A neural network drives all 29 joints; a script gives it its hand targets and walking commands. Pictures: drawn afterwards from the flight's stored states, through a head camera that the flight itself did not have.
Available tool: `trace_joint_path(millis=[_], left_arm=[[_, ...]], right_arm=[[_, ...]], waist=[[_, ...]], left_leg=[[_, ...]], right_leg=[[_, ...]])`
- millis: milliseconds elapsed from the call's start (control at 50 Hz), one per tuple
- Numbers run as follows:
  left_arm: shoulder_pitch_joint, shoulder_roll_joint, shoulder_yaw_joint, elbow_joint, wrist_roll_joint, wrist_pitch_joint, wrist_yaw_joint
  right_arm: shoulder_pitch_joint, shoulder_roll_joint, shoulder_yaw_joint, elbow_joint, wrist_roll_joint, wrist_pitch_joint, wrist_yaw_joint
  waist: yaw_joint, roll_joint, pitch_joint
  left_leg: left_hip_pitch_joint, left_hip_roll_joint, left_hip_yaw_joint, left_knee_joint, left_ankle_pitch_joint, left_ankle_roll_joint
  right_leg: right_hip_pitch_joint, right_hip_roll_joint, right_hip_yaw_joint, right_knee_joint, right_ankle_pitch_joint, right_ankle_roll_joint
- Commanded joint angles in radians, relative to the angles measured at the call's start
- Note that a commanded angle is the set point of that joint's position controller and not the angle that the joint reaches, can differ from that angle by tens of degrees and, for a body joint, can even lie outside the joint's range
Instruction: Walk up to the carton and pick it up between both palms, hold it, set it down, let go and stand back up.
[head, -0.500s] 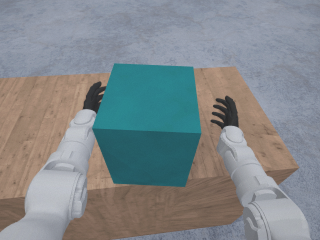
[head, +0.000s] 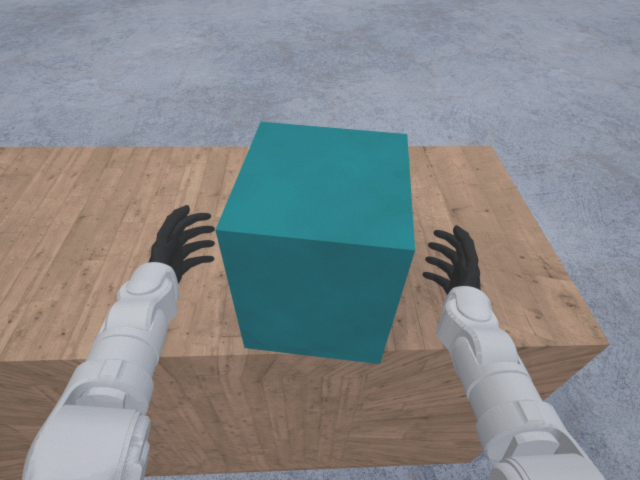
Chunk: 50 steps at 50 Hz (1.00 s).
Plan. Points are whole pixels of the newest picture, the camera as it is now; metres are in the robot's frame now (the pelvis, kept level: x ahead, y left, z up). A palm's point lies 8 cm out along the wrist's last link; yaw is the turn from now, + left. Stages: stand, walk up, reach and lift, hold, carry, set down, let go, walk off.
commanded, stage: set down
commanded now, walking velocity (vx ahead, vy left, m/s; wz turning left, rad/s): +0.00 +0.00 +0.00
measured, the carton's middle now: (321, 246) +0.43 +0.00 +0.06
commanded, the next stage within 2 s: none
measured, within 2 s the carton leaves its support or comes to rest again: neither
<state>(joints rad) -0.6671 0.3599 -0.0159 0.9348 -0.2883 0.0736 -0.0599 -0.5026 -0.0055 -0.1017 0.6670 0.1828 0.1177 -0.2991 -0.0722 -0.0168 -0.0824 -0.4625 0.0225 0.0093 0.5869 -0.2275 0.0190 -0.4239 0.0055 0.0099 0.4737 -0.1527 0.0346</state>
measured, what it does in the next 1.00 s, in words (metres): stands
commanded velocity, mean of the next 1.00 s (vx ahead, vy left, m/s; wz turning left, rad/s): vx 0.00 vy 0.00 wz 0.00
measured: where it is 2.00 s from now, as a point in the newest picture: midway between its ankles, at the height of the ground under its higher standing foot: outside the picture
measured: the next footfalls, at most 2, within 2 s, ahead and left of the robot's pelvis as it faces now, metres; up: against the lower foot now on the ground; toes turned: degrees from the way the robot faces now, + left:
none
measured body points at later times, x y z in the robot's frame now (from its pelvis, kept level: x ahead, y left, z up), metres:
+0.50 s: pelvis +0.00 +0.00 +0.00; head -0.01 +0.03 +0.45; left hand +0.37 +0.22 +0.07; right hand +0.32 -0.18 +0.06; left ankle +0.04 +0.10 -0.73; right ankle +0.05 -0.14 -0.73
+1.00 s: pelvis +0.02 +0.00 +0.01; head +0.00 +0.04 +0.46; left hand +0.28 +0.23 +0.05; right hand +0.26 -0.18 +0.06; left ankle +0.04 +0.10 -0.73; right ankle +0.05 -0.14 -0.73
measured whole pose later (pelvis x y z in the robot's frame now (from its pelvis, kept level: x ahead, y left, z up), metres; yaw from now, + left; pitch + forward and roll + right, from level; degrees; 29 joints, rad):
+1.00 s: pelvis +0.02 +0.00 +0.01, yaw -1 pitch -6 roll -2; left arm 0.05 0.42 -0.03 0.02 -0.34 0.31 -0.07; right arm 0.15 0.01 -0.05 -0.06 0.20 0.34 -0.28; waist 0.05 -0.05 0.06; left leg -0.15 0.02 0.04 0.48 -0.23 0.02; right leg -0.12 0.00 0.04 0.37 -0.16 0.03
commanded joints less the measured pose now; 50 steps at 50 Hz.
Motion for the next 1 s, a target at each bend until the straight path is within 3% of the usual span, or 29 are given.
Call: trace_joint_path(millis=[0, 40, 100, 120, 140, 180, 220, 360, 400, 420, 460, 500, 520, 600, 740, 780, 820, 880, 940, 980], left_arm=[[-0.507, 0.209, 0.031, -0.358, -0.031, -0.084, 0.003], [-0.482, 0.211, 0.027, -0.389, -0.027, -0.078, 0.002], [-0.487, 0.221, 0.03, -0.352, -0.03, -0.059, 0.001], [-0.372, 0.214, 0.042, -0.424, -0.005, -0.043, -0.003], [-0.467, 0.22, 0.032, -0.389, -0.012, -0.038, -0.003], [-0.458, 0.223, 0.029, -0.334, -0.012, -0.032, -0.004], [-0.371, 0.216, 0.029, -0.402, -0.021, -0.023, -0.004], [-0.302, 0.229, 0.046, -0.466, -0.01, -0.008, -0.01], [-0.163, 0.224, 0.064, -0.573, 0.005, 0.014, -0.017], [-0.171, 0.235, 0.069, -0.6, 0.002, 0.025, -0.02], [-0.154, 0.232, 0.073, -0.614, -0.001, 0.044, -0.023], [-0.021, 0.214, 0.088, -0.7, 0.015, 0.074, -0.026], [-0.056, 0.23, 0.09, -0.731, 0.006, 0.08, -0.026], [0.108, 0.216, 0.101, -0.876, 0.011, 0.116, -0.027], [0.278, 0.218, 0.093, -1.086, -0.009, 0.152, -0.021], [0.241, 0.213, 0.076, -1.11, -0.03, 0.152, -0.012], [0.305, 0.214, 0.065, -1.142, -0.053, 0.15, -0.01], [0.402, 0.233, 0.083, -1.202, -0.052, 0.148, -0.008], [0.39, 0.241, 0.09, -1.169, -0.056, 0.156, -0.008], [0.501, 0.237, 0.109, -1.207, -0.043, 0.172, -0.011]], right_arm=[[-0.445, -0.121, -0.023, -0.363, -0.027, -0.064, 0.003], [-0.426, -0.118, -0.024, -0.39, -0.031, -0.063, 0.006], [-0.421, -0.12, -0.027, -0.363, -0.032, -0.035, 0.016], [-0.306, -0.11, 0.001, -0.392, -0.013, -0.041, 0.013], [-0.394, -0.125, -0.021, -0.354, -0.021, -0.026, 0.017], [-0.389, -0.125, -0.027, -0.316, -0.026, -0.01, 0.019], [-0.327, -0.108, -0.011, -0.376, -0.01, -0.012, 0.018], [-0.274, -0.097, 0.001, -0.474, -0.017, -0.011, 0.015], [-0.143, -0.093, 0.019, -0.551, -0.016, -0.02, 0.005], [-0.149, -0.098, 0.027, -0.576, -0.012, -0.017, 0.003], [-0.135, -0.101, 0.019, -0.607, -0.017, -0.007, 0.002], [-0.014, -0.106, 0.028, -0.665, -0.01, -0.003, 0.0], [-0.031, -0.104, 0.025, -0.696, -0.014, 0.007, -0.002], [0.129, -0.1, 0.034, -0.785, 0.0, 0.026, 0.003], [0.301, -0.09, 0.038, -0.899, 0.012, 0.086, 0.017], [0.259, -0.092, 0.019, -0.917, 0.007, 0.113, 0.025], [0.325, -0.085, 0.015, -0.962, 0.006, 0.125, 0.026], [0.428, -0.071, 0.032, -1.015, 0.004, 0.138, 0.024], [0.411, -0.065, 0.028, -1.009, 0.003, 0.159, 0.021], [0.523, -0.058, 0.055, -1.034, 0.016, 0.167, 0.016]], waist=[[-0.024, 0.133, -0.599], [-0.02, 0.155, -0.596], [-0.007, 0.155, -0.517], [0.005, 0.169, -0.521], [-0.001, 0.177, -0.478], [-0.003, 0.157, -0.401], [0.005, 0.148, -0.394], [0.03, 0.123, -0.379], [0.038, 0.109, -0.375], [0.042, 0.117, -0.378], [0.043, 0.104, -0.331], [0.048, 0.098, -0.299], [0.054, 0.091, -0.3], [0.071, 0.113, -0.233], [0.088, 0.14, -0.133], [0.082, 0.147, -0.129], [0.074, 0.14, -0.116], [0.088, 0.133, -0.124], [0.092, 0.142, -0.091], [0.105, 0.137, -0.067]], left_leg=[[0.3, -0.017, 0.025, -0.109, 0.115, -0.049], [0.322, -0.012, 0.018, -0.106, 0.141, -0.058], [0.274, -0.007, 0.01, -0.12, 0.067, -0.056], [0.329, -0.005, 0.008, -0.121, 0.133, -0.061], [0.299, -0.004, 0.013, -0.128, 0.076, -0.062], [0.254, 0.003, 0.01, -0.157, -0.02, -0.05], [0.265, 0.005, 0.007, -0.172, -0.022, -0.044], [0.288, 0.004, 0.015, -0.17, 0.039, -0.04], [0.345, 0.004, 0.015, -0.164, 0.128, -0.045], [0.347, 0.002, 0.013, -0.157, 0.164, -0.047], [0.338, 0.004, 0.018, -0.163, 0.151, -0.049], [0.38, 0.012, 0.013, -0.179, 0.202, -0.053], [0.366, 0.013, 0.016, -0.178, 0.189, -0.052], [0.407, 0.016, 0.018, -0.196, 0.244, -0.067], [0.364, 0.012, 0.035, -0.247, 0.164, -0.06], [0.333, 0.02, 0.03, -0.254, 0.124, -0.058], [0.314, 0.02, 0.032, -0.26, 0.109, -0.052], [0.338, 0.021, 0.024, -0.254, 0.144, -0.051], [0.286, 0.022, 0.03, -0.263, 0.08, -0.042], [0.306, 0.023, 0.028, -0.263, 0.121, -0.043]], right_leg=[[0.204, 0.044, -0.039, -0.032, 0.101, -0.022], [0.18, 0.047, -0.042, -0.027, 0.099, -0.027], [0.173, 0.043, -0.039, -0.032, 0.034, -0.033], [0.219, 0.043, -0.032, -0.039, 0.1, -0.033], [0.188, 0.042, -0.034, -0.044, 0.033, -0.033], [0.194, 0.04, -0.036, -0.044, -0.038, -0.036], [0.258, 0.04, -0.033, -0.044, -0.011, -0.035], [0.277, 0.033, -0.021, -0.056, -0.001, -0.03], [0.329, 0.037, -0.018, -0.066, 0.077, -0.026], [0.329, 0.034, -0.013, -0.068, 0.092, -0.024], [0.317, 0.035, -0.012, -0.078, 0.065, -0.027], [0.346, 0.038, -0.017, -0.095, 0.108, -0.03], [0.337, 0.037, -0.013, -0.094, 0.084, -0.029], [0.343, 0.035, -0.005, -0.12, 0.098, -0.035], [0.377, 0.024, 0.013, -0.149, 0.048, -0.056], [0.35, 0.021, 0.014, -0.147, 0.006, -0.06], [0.37, 0.017, 0.02, -0.15, 0.016, -0.065], [0.386, 0.011, 0.028, -0.154, 0.037, -0.069], [0.386, 0.002, 0.036, -0.147, -0.003, -0.071], [0.417, 0.002, 0.04, -0.152, 0.032, -0.072]])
